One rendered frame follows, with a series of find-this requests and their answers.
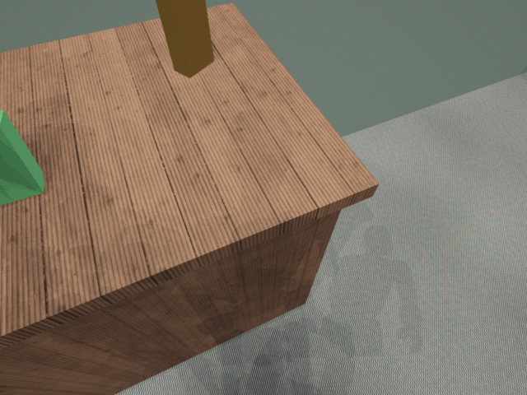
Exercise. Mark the sponge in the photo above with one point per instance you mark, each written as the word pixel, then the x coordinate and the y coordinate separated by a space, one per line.
pixel 20 175

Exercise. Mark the table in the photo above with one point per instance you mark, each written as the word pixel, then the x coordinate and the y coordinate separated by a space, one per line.
pixel 177 213

